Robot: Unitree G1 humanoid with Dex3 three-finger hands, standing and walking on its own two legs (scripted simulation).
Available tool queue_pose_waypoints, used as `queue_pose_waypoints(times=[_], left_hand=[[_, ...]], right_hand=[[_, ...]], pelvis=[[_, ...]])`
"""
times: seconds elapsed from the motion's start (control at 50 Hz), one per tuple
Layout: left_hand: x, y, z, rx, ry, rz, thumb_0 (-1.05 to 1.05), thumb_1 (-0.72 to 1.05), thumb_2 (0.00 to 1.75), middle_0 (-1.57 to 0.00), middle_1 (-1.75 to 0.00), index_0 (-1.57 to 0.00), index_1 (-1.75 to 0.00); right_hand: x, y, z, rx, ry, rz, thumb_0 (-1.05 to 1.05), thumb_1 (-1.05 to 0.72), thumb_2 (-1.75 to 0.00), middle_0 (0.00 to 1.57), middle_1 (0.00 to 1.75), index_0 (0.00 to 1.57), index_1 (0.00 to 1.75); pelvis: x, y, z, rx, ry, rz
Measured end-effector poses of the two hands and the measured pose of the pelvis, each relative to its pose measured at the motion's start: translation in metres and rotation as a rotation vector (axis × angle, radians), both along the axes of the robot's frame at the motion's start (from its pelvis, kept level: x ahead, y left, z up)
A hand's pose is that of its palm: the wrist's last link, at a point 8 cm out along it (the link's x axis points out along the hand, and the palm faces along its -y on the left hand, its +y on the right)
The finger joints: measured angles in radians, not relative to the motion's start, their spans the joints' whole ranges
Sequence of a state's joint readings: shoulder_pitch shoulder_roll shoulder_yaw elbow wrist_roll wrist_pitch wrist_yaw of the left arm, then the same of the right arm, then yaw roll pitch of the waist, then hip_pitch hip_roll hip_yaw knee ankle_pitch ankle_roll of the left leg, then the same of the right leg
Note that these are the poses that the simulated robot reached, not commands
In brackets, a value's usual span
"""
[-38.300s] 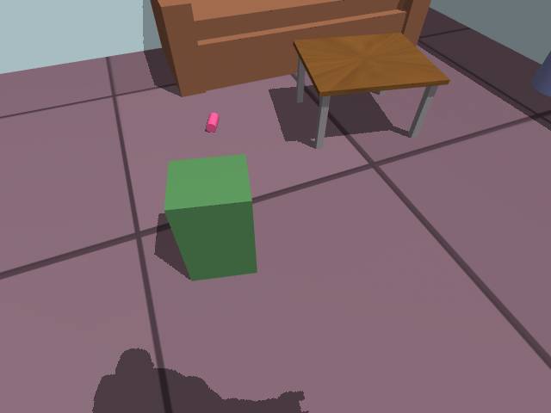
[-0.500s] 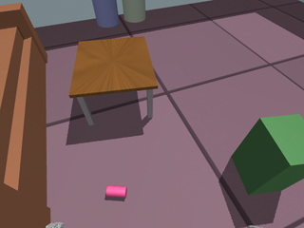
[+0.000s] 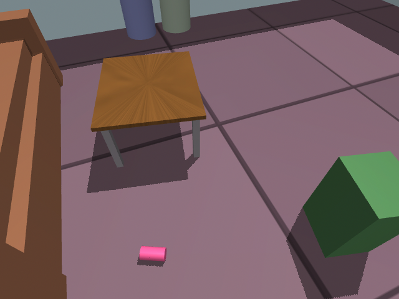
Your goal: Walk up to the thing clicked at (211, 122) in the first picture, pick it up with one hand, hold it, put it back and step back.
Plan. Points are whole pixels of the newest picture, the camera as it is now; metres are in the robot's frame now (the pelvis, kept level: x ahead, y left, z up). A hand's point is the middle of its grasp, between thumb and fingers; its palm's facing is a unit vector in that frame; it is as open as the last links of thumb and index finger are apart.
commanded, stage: walk up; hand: left
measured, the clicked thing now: (153, 253) +0.42 +0.25 -0.75
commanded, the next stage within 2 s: none
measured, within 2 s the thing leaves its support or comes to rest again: neither
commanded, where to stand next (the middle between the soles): +0.03 +0.01 m, yaw +0 degrees
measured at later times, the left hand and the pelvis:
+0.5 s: hand out of the picture +0.10 +0.25 -0.16, palm faces -0.02 -0.94 -0.34, open 7.4 cm; pelvis +0.01 +0.00 +0.00, yaw +0 degrees
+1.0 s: hand out of the picture +0.07 +0.33 -0.17, palm faces -0.03 -0.93 -0.36, open 7.4 cm; pelvis -0.02 +0.05 -0.02, yaw +2 degrees
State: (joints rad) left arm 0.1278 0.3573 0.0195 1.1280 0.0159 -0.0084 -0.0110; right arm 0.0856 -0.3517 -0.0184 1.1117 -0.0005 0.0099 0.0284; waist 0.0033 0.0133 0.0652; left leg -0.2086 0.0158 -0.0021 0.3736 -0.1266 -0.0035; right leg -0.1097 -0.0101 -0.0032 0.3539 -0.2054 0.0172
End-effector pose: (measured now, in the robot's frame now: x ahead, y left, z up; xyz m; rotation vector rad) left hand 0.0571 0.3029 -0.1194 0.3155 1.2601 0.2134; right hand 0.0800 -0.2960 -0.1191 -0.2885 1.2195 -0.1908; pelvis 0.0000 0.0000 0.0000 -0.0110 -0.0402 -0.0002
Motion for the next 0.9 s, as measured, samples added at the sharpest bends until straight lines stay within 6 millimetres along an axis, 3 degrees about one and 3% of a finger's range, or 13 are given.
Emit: queue_pose_waypoints(times=[0.34,0.56,0.74,0.9], left_hand=[[0.028,-0.005,0.002,-0.005,-0.046,-0.015,0.01,0.90,0.90,-0.21,-0.30,-0.21,-0.30],[0.033,-0.005,0.000,-0.003,-0.054,-0.014,0.01,0.90,0.90,-0.21,-0.30,-0.21,-0.30],[0.014,0.021,-0.001,0.076,-0.061,-0.019,0.01,0.90,0.90,-0.21,-0.30,-0.21,-0.30],[0.004,0.063,-0.014,0.078,-0.077,-0.068,0.01,0.90,0.90,-0.21,-0.30,-0.21,-0.30]], right_hand=[[0.009,-0.004,0.002,-0.008,-0.002,-0.004,0.00,-0.91,-0.90,0.20,0.30,0.20,0.30],[0.007,-0.007,0.003,-0.016,0.004,-0.010,0.00,-0.91,-0.90,0.20,0.30,0.20,0.30],[-0.004,-0.017,-0.009,-0.046,0.013,-0.003,0.00,-0.91,-0.90,0.20,0.30,0.20,0.30],[-0.046,0.014,-0.008,-0.078,0.022,0.000,0.00,-0.91,-0.90,0.20,0.30,0.20,0.30]], pelvis=[[0.007,-0.003,0.001,0.004,0.003,0.002],[0.005,-0.003,-0.001,0.005,0.004,0.000],[-0.026,0.007,-0.015,0.003,-0.007,0.000],[-0.036,0.044,-0.027,0.024,0.018,0.029]])
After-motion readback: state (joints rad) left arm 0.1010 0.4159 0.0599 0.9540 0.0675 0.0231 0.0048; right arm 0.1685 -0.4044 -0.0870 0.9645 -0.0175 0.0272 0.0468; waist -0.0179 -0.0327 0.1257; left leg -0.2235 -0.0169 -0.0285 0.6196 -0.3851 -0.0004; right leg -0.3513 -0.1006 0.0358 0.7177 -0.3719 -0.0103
